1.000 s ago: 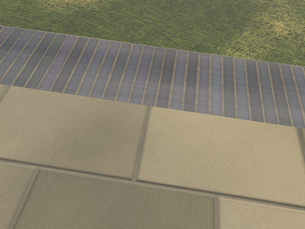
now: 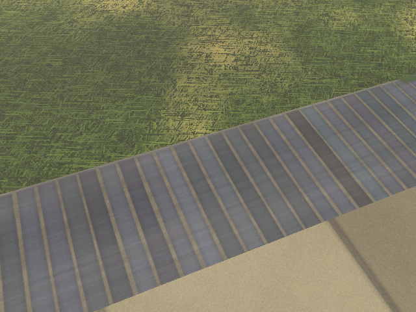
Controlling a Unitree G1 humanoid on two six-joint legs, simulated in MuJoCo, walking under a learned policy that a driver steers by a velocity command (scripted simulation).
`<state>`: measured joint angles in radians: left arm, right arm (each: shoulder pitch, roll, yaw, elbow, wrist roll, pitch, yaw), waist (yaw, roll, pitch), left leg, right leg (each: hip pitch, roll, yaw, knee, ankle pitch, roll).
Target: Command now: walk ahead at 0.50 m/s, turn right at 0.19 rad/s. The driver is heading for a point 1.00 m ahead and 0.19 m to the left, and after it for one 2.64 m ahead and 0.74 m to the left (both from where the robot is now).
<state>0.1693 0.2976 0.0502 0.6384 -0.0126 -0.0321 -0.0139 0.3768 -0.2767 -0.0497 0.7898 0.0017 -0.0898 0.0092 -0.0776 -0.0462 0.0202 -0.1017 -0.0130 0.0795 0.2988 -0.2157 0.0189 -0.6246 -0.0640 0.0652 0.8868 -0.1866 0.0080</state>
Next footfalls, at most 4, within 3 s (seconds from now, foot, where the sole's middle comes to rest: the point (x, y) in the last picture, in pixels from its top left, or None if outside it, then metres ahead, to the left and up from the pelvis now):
0.20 right None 0.27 -0.14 -0.78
0.70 left None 0.49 0.17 -0.78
1.26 right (163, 201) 0.91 0.11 -0.78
1.68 left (109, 184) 1.00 0.32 -0.78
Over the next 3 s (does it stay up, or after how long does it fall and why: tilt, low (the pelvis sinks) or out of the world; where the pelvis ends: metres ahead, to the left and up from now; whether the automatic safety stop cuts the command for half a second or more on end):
stays up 0.91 0.23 0.00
